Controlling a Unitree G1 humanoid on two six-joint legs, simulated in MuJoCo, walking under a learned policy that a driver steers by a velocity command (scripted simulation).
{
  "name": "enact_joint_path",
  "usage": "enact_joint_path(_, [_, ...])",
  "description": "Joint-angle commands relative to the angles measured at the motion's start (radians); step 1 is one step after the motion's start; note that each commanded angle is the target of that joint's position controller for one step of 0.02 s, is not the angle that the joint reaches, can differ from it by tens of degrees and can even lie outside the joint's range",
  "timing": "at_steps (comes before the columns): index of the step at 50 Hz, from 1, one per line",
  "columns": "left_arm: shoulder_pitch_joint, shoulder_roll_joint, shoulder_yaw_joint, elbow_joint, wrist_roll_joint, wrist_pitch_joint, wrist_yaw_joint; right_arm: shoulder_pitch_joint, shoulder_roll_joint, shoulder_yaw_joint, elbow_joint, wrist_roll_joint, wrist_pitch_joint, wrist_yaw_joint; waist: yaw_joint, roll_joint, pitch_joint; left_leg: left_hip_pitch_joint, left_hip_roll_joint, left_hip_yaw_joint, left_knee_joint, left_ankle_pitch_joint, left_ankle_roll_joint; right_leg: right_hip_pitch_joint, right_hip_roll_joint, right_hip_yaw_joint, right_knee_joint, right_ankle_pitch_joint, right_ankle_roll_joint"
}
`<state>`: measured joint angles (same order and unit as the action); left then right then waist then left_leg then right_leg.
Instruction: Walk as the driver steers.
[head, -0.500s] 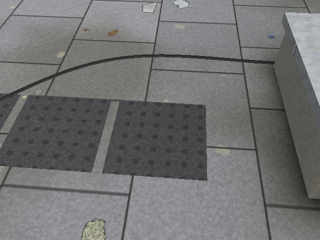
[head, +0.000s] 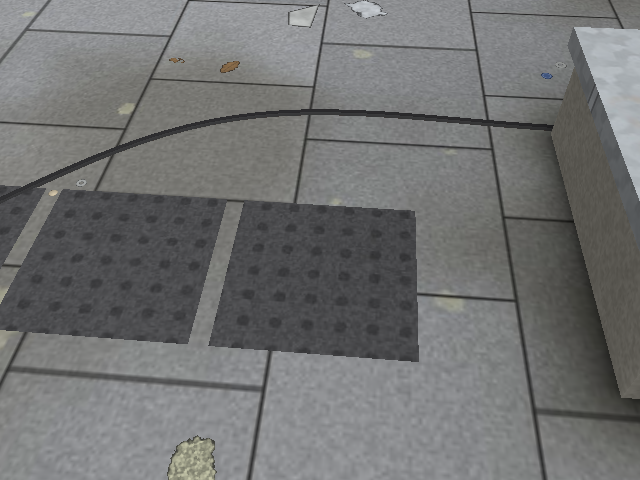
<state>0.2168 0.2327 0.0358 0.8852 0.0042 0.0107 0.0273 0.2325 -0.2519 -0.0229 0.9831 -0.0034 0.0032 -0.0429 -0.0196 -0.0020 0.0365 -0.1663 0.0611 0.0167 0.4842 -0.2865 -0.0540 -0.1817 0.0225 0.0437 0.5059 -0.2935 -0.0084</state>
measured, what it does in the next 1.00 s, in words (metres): walks ahead: right foot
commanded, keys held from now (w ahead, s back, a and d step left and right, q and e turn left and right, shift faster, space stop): no key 0.30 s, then w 0.70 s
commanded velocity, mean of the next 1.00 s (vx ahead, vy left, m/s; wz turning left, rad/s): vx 0.24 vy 0.00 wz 0.00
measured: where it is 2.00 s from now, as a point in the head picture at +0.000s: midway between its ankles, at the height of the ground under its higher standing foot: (307, 353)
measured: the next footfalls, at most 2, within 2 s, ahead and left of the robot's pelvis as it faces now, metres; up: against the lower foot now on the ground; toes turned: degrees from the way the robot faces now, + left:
right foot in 0.98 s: +0.41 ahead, -0.09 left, +0.00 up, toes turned -1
left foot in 1.50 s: +0.70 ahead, +0.16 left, +0.00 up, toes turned +3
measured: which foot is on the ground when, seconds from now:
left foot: down 0.00-0.98, up 1.00-1.00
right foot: down 0.00-0.54, up 0.56-0.96, down 0.98-1.00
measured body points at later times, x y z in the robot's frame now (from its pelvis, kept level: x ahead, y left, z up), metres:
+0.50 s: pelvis +0.02 +0.02 -0.01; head +0.02 +0.02 +0.44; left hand +0.03 +0.28 -0.16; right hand +0.02 -0.24 -0.15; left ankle -0.02 +0.14 -0.73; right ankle -0.01 -0.11 -0.74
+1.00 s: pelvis +0.24 +0.01 -0.02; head +0.28 +0.01 +0.42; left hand +0.48 +0.23 -0.11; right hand +0.12 -0.24 -0.15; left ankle +0.00 +0.14 -0.71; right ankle +0.37 -0.09 -0.74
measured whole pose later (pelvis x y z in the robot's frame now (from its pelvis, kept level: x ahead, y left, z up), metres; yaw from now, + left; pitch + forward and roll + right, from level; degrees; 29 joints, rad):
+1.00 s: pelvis +0.24 +0.01 -0.02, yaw +1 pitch +2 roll -1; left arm -0.08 0.23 0.04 0.83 -0.03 -0.10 -0.04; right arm 0.53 -0.22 -0.03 1.07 0.00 -0.05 -0.02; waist -0.07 0.01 0.05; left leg 0.10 0.04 0.00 0.54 -0.49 0.00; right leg -0.51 0.02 -0.07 0.57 -0.09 -0.08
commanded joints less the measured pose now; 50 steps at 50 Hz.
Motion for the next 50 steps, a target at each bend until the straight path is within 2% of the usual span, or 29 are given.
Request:
enact_joint_path(1, [0.004,0.108,0.023,-0.019,-0.001,-0.010,0.005,0.027,-0.112,-0.022,-0.017,0.000,-0.008,-0.005,0.001,-0.001,-0.007,-0.018,-0.004,0.007,-0.068,0.151,0.008,-0.006,-0.040,0.032,-0.086,0.235,-0.019])
enact_joint_path(15, [0.020,0.092,0.012,0.093,-0.006,-0.007,0.010,0.074,-0.080,-0.013,0.045,0.001,-0.008,-0.009,0.006,0.001,0.010,-0.027,-0.016,0.014,-0.073,0.136,0.016,-0.017,-0.032,0.017,-0.097,0.206,-0.011])
enact_joint_path(16, [0.037,0.087,0.011,0.107,-0.007,-0.005,0.011,0.096,-0.069,-0.011,0.057,0.002,-0.007,-0.010,0.006,-0.004,-0.012,-0.021,-0.030,0.030,-0.068,0.040,0.019,-0.009,-0.022,0.008,-0.102,0.097,-0.015])
enact_joint_path(18, [0.048,0.112,0.020,0.114,-0.019,-0.001,0.015,0.091,-0.072,-0.015,0.054,0.014,-0.005,-0.015,0.016,-0.020,0.037,-0.087,-0.060,0.054,-0.017,-0.251,0.049,-0.075,-0.014,0.018,-0.110,-0.314,-0.051])
enact_joint_path(20, [0.057,0.124,0.025,0.108,-0.023,-0.015,0.012,0.071,-0.062,-0.012,0.033,0.016,-0.021,-0.014,0.027,-0.055,0.121,-0.185,-0.057,0.037,0.030,-0.362,0.076,-0.144,-0.071,0.105,-0.160,-0.502,-0.095])
enact_joint_path(21, [0.085,0.136,0.029,0.114,-0.029,-0.028,0.007,0.067,-0.044,-0.009,0.026,0.017,-0.037,-0.009,0.037,-0.089,0.134,-0.227,-0.059,0.040,0.081,-0.322,0.080,-0.125,-0.117,0.177,-0.191,-0.528,-0.122])
enact_joint_path(23, [0.136,0.175,0.043,0.129,-0.035,-0.049,-0.001,0.059,-0.009,-0.003,0.011,0.024,-0.069,0.010,0.047,-0.187,0.112,-0.266,-0.075,0.058,0.226,-0.194,0.091,-0.074,-0.240,0.373,-0.281,-0.568,-0.198])
enact_joint_path(24, [0.121,0.175,0.044,0.123,-0.037,-0.055,-0.004,0.060,-0.013,-0.004,0.007,0.029,-0.081,0.019,0.037,-0.190,0.117,-0.238,-0.058,0.031,0.251,-0.181,0.112,-0.114,-0.274,0.429,-0.304,-0.553,-0.219])
enact_joint_path(25, [0.075,0.165,0.040,0.107,-0.038,-0.059,-0.005,0.085,-0.011,-0.005,0.010,0.034,-0.092,0.027,0.005,-0.179,0.124,-0.176,-0.052,0.023,0.199,-0.187,0.137,-0.161,-0.270,0.411,-0.298,-0.513,-0.212])
enact_joint_path(26, [0.003,0.154,0.035,0.084,-0.042,-0.059,-0.008,0.156,-0.002,-0.005,0.033,0.036,-0.099,0.031,-0.046,-0.164,0.128,-0.045,-0.057,0.026,0.060,-0.169,0.160,-0.237,-0.226,0.331,-0.257,-0.454,-0.179])
enact_joint_path(27, [-0.070,0.125,0.026,0.057,-0.042,-0.061,-0.010,0.260,-0.023,-0.014,0.074,0.031,-0.102,0.032,-0.094,-0.102,0.120,0.118,-0.039,-0.026,-0.052,-0.099,0.167,-0.333,-0.152,0.216,-0.138,-0.322,-0.127])
enact_joint_path(28, [-0.130,0.051,0.008,0.024,-0.038,-0.074,-0.011,0.394,-0.122,-0.043,0.112,0.025,-0.108,0.033,-0.132,0.139,0.083,0.244,0.119,-0.303,-0.193,-0.205,0.219,-0.458,-0.013,-0.005,0.187,-0.158,-0.041])
enact_joint_path(29, [-0.150,0.056,0.009,-0.020,-0.034,-0.098,-0.007,0.471,-0.226,-0.066,0.120,0.019,-0.117,0.048,-0.139,0.327,0.062,0.325,0.327,-0.686,-0.322,-0.168,0.331,-0.614,0.038,-0.041,0.445,-0.245,-0.015])
enact_joint_path(30, [-0.128,0.092,0.019,-0.008,-0.044,-0.113,-0.012,0.403,-0.153,-0.043,0.102,0.003,-0.125,0.048,-0.085,0.188,0.083,0.320,0.350,-0.694,-0.308,-0.111,0.342,-0.681,-0.023,0.038,0.613,-0.238,-0.031])
enact_joint_path(31, [-0.075,0.088,0.018,0.016,-0.049,-0.122,-0.024,0.350,-0.104,-0.032,0.079,0.004,-0.130,0.049,-0.052,0.132,0.096,0.325,0.306,-0.576,-0.291,-0.036,0.309,-0.708,-0.056,0.042,0.675,-0.152,-0.051])
enact_joint_path(32, [-0.061,0.085,0.019,0.030,-0.047,-0.127,-0.029,0.314,-0.097,-0.029,0.066,0.008,-0.130,0.054,-0.036,0.100,0.088,0.333,0.267,-0.475,-0.296,0.022,0.277,-0.724,-0.086,0.021,0.677,-0.074,-0.063])
enact_joint_path(33, [-0.092,0.098,0.027,0.023,-0.041,-0.130,-0.033,0.297,-0.079,-0.021,0.061,0.011,-0.123,0.057,-0.034,0.083,0.099,0.333,0.243,-0.389,-0.305,0.148,0.250,-0.737,-0.110,0.006,0.644,-0.015,-0.066])
enact_joint_path(34, [-0.116,0.096,0.031,0.017,-0.034,-0.130,-0.040,0.306,-0.044,-0.010,0.063,0.008,-0.113,0.056,-0.037,0.092,0.088,0.320,0.203,-0.299,-0.313,0.262,0.226,-0.701,-0.124,-0.015,0.603,0.025,-0.062])
enact_joint_path(35, [-0.126,0.072,0.027,0.013,-0.032,-0.128,-0.047,0.326,-0.029,-0.005,0.066,0.003,-0.103,0.052,-0.040,0.111,0.075,0.310,0.176,-0.241,-0.316,0.336,0.215,-0.672,-0.122,-0.040,0.563,0.057,-0.052])
enact_joint_path(37, [-0.185,0.030,0.014,-0.010,-0.029,-0.119,-0.058,0.334,-0.040,-0.003,0.058,0.000,-0.090,0.037,-0.045,0.101,0.076,0.260,0.145,-0.164,-0.335,0.395,0.217,-0.624,-0.105,-0.078,0.442,0.127,-0.026])
enact_joint_path(39, [-0.292,0.000,-0.002,-0.053,-0.029,-0.116,-0.062,0.313,-0.076,-0.007,0.040,-0.003,-0.086,0.023,-0.056,0.092,0.103,0.148,0.117,-0.111,-0.373,0.362,0.215,-0.517,-0.073,-0.106,0.249,0.222,-0.007])
enact_joint_path(41, [-0.352,0.014,-0.006,-0.080,-0.033,-0.112,-0.067,0.335,-0.112,-0.017,0.043,0.003,-0.089,0.016,-0.063,0.118,0.115,0.099,0.130,-0.100,-0.410,0.334,0.225,-0.422,-0.047,-0.126,0.142,0.278,-0.003])
enact_joint_path(44, [-0.381,0.062,0.001,-0.110,-0.039,-0.112,-0.073,0.333,-0.121,-0.030,0.053,0.021,-0.092,0.015,-0.033,0.123,0.129,0.175,0.179,-0.091,-0.392,0.403,0.212,-0.391,-0.049,-0.091,0.048,0.298,-0.040])
enact_joint_path(46, [-0.321,0.108,0.021,-0.104,-0.036,-0.116,-0.075,0.309,-0.138,-0.041,0.047,0.017,-0.084,0.016,0.022,0.136,0.061,0.250,0.197,-0.068,-0.278,0.701,0.189,-0.289,-0.018,-0.099,0.031,0.265,-0.076])
enact_joint_path(47, [-0.221,0.138,0.039,-0.078,-0.037,-0.116,-0.071,0.294,-0.146,-0.046,0.042,0.011,-0.075,0.017,0.077,0.151,-0.014,0.261,0.189,-0.047,-0.153,0.882,0.174,-0.163,0.010,-0.116,0.041,0.243,-0.098])
enact_joint_path(48, [-0.057,0.175,0.063,-0.025,-0.041,-0.111,-0.063,0.281,-0.139,-0.043,0.032,0.005,-0.066,0.018,0.154,0.145,-0.113,0.211,0.151,-0.021,0.039,0.960,0.149,0.043,0.030,-0.127,0.032,0.243,-0.127])
enact_joint_path(49, [0.124,0.228,0.082,0.017,-0.033,-0.104,-0.053,0.270,-0.119,-0.032,0.006,-0.007,-0.064,0.021,0.220,0.080,-0.232,-0.016,0.111,-0.012,0.325,0.718,0.123,0.348,-0.116,0.044,0.055,0.181,-0.182])
enact_joint_path(50, [0.229,0.302,0.095,0.046,-0.015,-0.100,-0.056,0.406,0.049,0.012,-0.005,0.000,-0.083,0.036,0.140,-0.215,-0.420,-0.375,-0.094,-0.025,0.736,-0.020,0.057,0.662,-0.394,0.577,-0.076,-0.115,-0.363])
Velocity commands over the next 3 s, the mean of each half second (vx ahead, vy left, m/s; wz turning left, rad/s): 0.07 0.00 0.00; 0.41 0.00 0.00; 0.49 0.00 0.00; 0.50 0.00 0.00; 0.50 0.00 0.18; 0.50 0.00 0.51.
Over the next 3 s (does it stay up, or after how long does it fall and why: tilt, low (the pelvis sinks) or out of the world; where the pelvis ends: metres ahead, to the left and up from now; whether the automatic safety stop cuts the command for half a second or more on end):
stays up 1.35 0.13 0.01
